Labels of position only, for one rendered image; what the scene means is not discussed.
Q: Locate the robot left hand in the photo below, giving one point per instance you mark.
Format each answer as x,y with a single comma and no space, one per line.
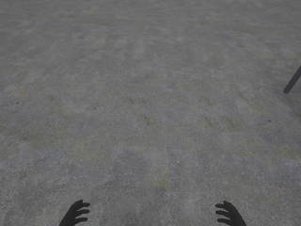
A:
70,217

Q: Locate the robot right hand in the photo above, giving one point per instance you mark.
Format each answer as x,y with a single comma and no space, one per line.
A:
235,219

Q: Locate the table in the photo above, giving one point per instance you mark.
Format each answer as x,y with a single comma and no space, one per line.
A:
293,81

